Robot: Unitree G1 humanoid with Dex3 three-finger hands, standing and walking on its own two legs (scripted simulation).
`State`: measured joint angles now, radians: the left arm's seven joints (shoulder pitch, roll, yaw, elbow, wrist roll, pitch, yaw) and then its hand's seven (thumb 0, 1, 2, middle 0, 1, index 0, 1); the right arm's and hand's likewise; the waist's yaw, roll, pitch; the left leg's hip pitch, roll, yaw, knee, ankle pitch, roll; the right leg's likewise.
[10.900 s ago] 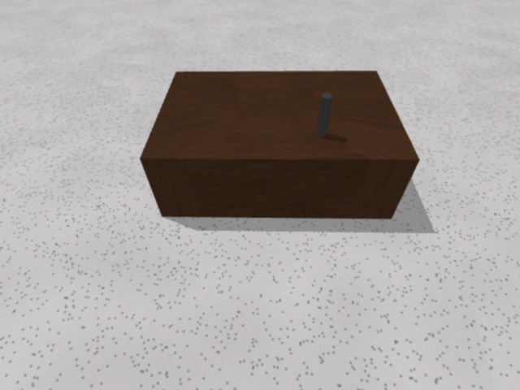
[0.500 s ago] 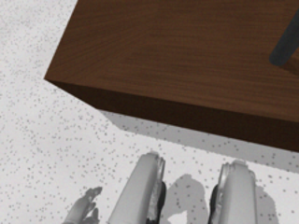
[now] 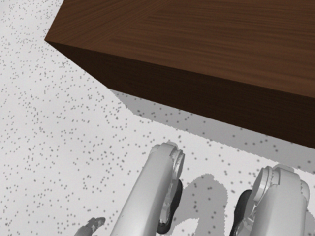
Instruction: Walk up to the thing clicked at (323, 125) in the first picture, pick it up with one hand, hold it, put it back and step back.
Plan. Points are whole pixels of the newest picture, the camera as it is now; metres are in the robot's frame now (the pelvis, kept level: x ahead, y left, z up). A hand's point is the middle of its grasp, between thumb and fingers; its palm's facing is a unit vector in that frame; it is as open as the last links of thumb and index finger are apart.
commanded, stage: close in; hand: right
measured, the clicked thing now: out of the picture +0.59 -0.29 +0.08
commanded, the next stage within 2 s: rest palm in 0.38 s
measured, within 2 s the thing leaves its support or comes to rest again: leaves its support in 1.76 s
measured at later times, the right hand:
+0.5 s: hand out of the picture +0.57 -0.29 +0.05, palm faces +0.22 +0.97 -0.01, open 17.1 cm
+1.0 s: hand out of the picture +0.59 -0.29 +0.05, palm faces +0.22 +0.97 -0.02, open 15.6 cm
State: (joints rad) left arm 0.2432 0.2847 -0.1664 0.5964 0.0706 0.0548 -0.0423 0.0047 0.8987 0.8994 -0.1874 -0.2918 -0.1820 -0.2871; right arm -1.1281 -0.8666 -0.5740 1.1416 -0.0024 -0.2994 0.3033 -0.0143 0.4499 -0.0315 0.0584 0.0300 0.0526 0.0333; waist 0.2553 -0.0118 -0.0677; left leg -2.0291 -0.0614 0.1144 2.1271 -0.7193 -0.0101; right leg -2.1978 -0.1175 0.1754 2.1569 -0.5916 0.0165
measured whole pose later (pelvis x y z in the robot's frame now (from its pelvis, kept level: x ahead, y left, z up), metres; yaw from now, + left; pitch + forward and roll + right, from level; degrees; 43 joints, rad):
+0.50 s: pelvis +0.01 +0.00 +0.02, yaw -1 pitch +36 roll +8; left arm 0.21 0.29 -0.13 0.57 0.07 0.07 -0.04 0.00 0.91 0.89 -0.19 -0.30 -0.19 -0.29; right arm -1.09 -0.75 -0.52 1.08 0.02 -0.31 0.23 -0.01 0.43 -0.05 0.05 0.04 0.04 0.04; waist 0.23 -0.01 -0.09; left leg -1.98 -0.06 0.11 2.08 -0.74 0.00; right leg -2.14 -0.12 0.16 2.11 -0.62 0.03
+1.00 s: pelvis +0.01 +0.00 +0.01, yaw +0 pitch +36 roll +9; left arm 0.24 0.29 -0.15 0.57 0.08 0.09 -0.04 0.00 0.90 0.90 -0.20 -0.30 -0.19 -0.30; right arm -1.18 -0.79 -0.50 1.13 -0.01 -0.31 0.20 -0.01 0.39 -0.09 0.33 0.18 0.32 0.18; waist 0.27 -0.02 -0.07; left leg -2.00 -0.06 0.10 2.10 -0.74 -0.01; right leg -2.17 -0.12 0.16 2.12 -0.61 0.02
